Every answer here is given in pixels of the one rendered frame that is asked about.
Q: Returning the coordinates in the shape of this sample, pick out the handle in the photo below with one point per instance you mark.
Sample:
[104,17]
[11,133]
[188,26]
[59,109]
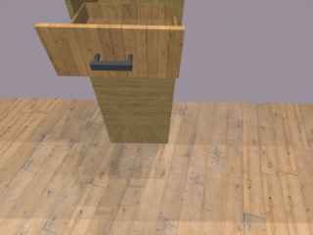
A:
[97,65]

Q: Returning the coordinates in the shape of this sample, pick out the drawer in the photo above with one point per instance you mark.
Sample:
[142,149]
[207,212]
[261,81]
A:
[148,32]

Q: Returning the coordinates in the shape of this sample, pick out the cabinet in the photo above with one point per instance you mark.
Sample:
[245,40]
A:
[134,109]

